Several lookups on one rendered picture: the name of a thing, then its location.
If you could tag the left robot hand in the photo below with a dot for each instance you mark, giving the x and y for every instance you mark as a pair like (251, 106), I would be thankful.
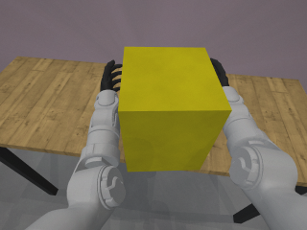
(107, 81)

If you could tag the carton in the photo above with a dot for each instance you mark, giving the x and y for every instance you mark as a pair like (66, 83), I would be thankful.
(171, 109)

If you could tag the right robot hand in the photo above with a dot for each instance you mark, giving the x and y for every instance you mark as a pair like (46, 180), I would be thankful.
(220, 72)

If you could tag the right robot forearm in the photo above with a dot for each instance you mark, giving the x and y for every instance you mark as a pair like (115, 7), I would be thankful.
(240, 128)

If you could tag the left robot upper arm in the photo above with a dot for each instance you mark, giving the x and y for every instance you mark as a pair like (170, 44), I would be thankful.
(92, 195)

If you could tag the right robot upper arm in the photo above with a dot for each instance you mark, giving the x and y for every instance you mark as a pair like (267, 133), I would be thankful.
(268, 178)

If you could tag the left robot forearm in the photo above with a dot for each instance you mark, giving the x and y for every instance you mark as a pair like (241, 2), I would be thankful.
(102, 145)

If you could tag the table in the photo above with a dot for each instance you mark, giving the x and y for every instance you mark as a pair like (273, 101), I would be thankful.
(46, 105)

